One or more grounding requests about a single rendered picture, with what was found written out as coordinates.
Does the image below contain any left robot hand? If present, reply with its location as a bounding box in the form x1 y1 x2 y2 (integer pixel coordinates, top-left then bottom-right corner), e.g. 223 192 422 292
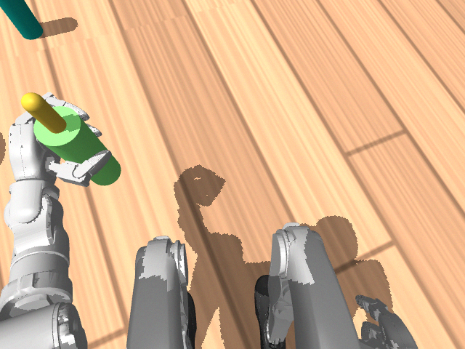
9 92 112 187

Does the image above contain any right robot hand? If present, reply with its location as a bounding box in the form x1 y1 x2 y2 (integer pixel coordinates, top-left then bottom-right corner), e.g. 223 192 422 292
355 295 418 349

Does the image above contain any right robot foot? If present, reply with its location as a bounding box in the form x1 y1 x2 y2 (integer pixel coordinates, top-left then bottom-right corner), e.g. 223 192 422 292
254 275 286 349

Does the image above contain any left robot arm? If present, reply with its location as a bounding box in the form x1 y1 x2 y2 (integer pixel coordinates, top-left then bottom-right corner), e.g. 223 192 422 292
0 178 88 349

